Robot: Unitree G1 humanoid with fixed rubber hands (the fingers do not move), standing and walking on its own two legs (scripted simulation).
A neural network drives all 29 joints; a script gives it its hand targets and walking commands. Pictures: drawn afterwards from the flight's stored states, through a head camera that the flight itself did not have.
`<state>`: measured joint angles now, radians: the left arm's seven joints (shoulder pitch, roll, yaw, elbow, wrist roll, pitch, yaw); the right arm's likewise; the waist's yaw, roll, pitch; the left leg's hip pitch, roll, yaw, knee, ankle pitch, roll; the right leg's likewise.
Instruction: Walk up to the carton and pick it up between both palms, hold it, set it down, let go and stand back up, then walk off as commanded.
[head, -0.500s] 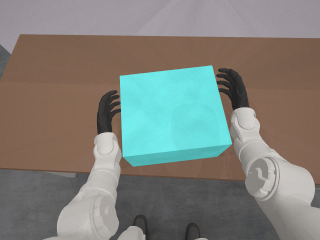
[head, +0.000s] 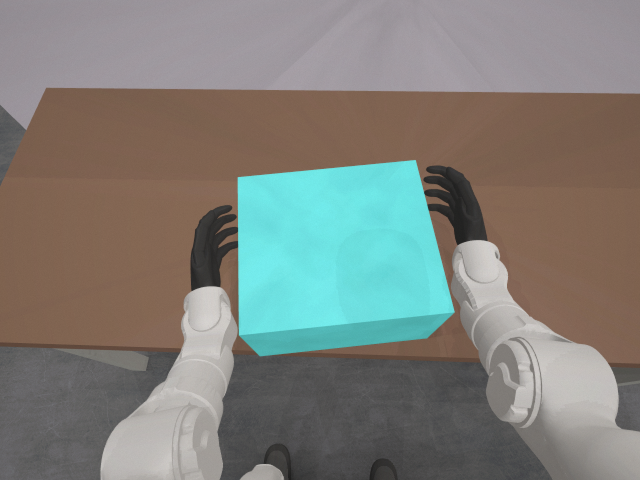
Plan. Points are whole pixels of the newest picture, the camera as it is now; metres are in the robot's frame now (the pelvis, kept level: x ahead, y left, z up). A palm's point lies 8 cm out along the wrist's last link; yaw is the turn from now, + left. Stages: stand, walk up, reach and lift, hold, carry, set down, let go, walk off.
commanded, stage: reach and lift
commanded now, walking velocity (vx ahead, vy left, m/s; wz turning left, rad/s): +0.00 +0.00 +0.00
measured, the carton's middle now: (335, 260) +0.40 +0.02 -0.08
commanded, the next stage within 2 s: none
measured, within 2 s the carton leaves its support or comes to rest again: leaves its support in 0.20 s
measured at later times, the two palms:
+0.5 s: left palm (186, 280) +0.32 +0.19 +0.02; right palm (486, 235) +0.38 -0.14 +0.06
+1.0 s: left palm (175, 244) +0.34 +0.19 +0.08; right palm (511, 220) +0.38 -0.15 +0.10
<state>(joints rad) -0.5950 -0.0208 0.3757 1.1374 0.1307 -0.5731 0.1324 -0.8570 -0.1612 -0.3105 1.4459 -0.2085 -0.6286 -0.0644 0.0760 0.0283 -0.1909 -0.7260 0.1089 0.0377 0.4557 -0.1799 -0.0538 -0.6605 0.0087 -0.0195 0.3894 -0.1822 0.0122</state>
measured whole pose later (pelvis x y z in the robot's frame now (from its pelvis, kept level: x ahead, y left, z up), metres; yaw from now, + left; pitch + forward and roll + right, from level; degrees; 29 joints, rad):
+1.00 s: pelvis +0.00 +0.00 +0.02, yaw +3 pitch +4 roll -1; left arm -0.43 -0.02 0.25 0.66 0.15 -0.13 0.09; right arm -0.56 -0.09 -0.15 0.89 0.01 -0.22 -0.08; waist -0.02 -0.02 -0.07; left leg -0.23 0.08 0.01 0.34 -0.17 -0.05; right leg -0.14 -0.02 -0.06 0.25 -0.18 0.02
